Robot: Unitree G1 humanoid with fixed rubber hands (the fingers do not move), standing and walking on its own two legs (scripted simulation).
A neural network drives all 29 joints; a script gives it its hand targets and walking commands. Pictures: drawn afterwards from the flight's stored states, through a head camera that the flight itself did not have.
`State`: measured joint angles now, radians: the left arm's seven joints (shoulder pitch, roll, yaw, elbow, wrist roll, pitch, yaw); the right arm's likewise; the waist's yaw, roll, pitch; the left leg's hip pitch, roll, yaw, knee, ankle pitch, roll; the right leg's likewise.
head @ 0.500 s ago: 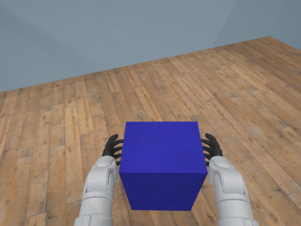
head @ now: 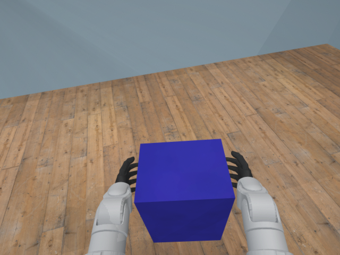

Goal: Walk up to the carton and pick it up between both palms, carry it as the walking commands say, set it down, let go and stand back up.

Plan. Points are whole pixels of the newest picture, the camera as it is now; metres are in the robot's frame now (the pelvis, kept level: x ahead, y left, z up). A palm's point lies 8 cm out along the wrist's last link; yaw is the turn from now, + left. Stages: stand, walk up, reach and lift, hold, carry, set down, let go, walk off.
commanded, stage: set down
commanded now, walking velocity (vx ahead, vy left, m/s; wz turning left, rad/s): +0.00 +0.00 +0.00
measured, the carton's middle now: (183, 196) +0.28 -0.02 -0.06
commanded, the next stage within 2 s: none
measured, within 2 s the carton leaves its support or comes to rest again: neither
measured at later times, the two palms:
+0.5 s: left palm (136, 190) +0.30 +0.11 -0.05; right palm (242, 187) +0.29 -0.18 -0.04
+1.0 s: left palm (143, 192) +0.35 +0.10 -0.14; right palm (234, 196) +0.31 -0.19 -0.14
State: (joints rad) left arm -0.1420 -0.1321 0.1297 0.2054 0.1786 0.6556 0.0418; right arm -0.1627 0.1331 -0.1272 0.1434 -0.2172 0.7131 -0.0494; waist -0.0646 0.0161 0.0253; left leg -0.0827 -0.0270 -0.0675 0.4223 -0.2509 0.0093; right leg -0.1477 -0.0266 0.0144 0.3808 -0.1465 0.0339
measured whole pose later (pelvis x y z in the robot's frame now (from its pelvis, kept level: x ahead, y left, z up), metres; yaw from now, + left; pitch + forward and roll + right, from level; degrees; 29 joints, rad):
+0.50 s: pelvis -0.03 -0.02 -0.02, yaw +0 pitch +5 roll +0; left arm -0.46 -0.16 0.45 0.55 0.34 0.39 -0.05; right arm -0.47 0.22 -0.44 0.51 -0.35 0.41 -0.02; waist -0.06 0.01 0.06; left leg -0.45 -0.03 -0.11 0.66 -0.30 -0.02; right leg -0.52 0.02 0.04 0.62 -0.19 0.00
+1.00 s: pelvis -0.03 +0.00 -0.08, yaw -1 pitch +27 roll +0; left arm -0.53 -0.15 0.37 0.58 0.24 0.20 0.02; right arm -0.47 0.17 -0.42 0.47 -0.26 0.20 -0.02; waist -0.06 0.03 -0.10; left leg -1.05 -0.08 -0.09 0.99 -0.40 -0.01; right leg -1.12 0.03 0.09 0.93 -0.28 0.04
